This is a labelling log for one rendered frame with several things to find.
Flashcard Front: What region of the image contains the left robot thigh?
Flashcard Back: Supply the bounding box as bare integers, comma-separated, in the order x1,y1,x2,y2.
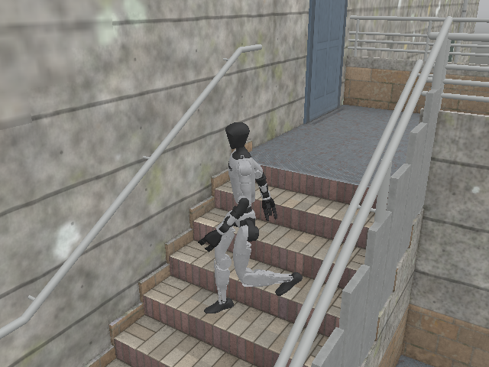
233,220,259,284

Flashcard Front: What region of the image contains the left robot forearm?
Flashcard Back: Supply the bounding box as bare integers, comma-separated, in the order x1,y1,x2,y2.
216,198,249,235

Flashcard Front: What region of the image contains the left robot hand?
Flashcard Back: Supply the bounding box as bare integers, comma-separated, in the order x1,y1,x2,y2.
198,230,222,252

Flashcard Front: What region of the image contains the robot right upper arm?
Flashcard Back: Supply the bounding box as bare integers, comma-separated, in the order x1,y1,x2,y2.
232,149,263,179

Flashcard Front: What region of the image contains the right robot hand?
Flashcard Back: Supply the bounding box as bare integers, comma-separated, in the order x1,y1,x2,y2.
262,198,277,221

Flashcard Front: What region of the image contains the robot left upper arm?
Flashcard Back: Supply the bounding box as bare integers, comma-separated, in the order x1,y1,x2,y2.
238,160,252,206

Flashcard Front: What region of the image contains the right robot forearm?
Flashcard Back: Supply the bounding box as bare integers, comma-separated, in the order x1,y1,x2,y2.
255,172,271,200

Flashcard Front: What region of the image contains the robot torso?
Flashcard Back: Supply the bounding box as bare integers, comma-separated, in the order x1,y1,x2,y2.
228,152,256,228

